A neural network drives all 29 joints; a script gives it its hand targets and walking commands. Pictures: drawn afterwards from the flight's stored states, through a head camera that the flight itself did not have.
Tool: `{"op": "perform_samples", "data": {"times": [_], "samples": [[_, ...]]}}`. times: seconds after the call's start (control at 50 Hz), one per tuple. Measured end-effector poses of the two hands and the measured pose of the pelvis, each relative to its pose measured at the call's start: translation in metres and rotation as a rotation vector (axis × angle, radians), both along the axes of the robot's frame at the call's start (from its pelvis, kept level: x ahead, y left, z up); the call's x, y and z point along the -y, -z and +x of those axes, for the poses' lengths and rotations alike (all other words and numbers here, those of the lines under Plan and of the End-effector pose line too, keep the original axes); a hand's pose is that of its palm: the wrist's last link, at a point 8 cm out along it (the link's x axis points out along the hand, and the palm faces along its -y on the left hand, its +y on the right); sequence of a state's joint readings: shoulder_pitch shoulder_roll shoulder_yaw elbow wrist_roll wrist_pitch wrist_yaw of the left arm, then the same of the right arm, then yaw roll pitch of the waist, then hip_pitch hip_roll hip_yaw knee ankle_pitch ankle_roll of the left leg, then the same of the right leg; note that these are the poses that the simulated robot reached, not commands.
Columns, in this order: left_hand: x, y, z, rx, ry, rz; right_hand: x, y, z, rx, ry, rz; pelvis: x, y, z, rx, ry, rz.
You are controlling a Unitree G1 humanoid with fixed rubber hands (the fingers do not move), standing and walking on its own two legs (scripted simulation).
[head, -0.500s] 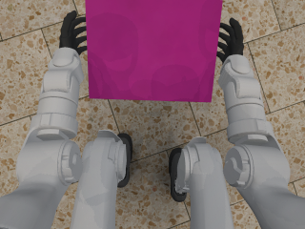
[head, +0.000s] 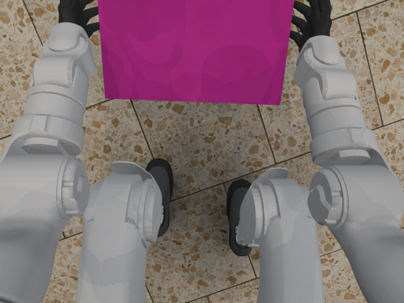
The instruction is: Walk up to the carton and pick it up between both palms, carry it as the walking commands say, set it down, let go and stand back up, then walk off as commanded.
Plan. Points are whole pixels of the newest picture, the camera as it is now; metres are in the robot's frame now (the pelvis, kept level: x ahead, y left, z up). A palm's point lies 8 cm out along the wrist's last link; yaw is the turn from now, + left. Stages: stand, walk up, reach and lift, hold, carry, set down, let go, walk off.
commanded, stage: set down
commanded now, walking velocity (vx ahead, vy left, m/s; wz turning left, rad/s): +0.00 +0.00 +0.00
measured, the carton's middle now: (195, 38) +0.54 +0.05 -0.24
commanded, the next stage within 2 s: none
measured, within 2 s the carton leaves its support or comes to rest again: rests again in 0.80 s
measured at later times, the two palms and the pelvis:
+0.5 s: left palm (76, 25) +0.52 +0.24 -0.15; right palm (312, 35) +0.54 -0.13 -0.15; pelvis -0.01 +0.00 -0.01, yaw +0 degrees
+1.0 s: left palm (78, 20) +0.53 +0.24 -0.16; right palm (309, 31) +0.55 -0.14 -0.16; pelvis +0.00 +0.00 -0.01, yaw +0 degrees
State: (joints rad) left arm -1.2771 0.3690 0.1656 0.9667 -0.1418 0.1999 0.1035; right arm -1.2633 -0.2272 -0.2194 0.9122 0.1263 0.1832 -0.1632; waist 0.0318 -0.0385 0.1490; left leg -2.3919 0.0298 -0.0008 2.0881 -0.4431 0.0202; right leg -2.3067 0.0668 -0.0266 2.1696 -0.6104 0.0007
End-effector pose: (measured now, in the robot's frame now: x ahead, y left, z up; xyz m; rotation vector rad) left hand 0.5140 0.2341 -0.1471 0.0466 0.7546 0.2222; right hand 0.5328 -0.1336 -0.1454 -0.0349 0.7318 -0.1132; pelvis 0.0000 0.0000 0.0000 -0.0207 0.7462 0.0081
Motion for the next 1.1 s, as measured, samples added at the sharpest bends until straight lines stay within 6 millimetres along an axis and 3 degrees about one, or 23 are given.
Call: {"op": "perform_samples", "data": {"times": [0.54, 1.1], "samples": [[-0.002, 0.006, 0.005, 0.016, 0.009, -0.024, 0.001, 0.006, 0.006, 0.018, -0.019, 0.008, 0.0, 0.01, -0.006, 0.044, 0.004, 0.006], [-0.004, 0.02, 0.017, 0.033, 0.011, -0.053, 0.002, 0.02, 0.017, 0.048, -0.02, 0.031, -0.002, 0.015, 0.007, 0.028, 0.009, 0.013]]}}
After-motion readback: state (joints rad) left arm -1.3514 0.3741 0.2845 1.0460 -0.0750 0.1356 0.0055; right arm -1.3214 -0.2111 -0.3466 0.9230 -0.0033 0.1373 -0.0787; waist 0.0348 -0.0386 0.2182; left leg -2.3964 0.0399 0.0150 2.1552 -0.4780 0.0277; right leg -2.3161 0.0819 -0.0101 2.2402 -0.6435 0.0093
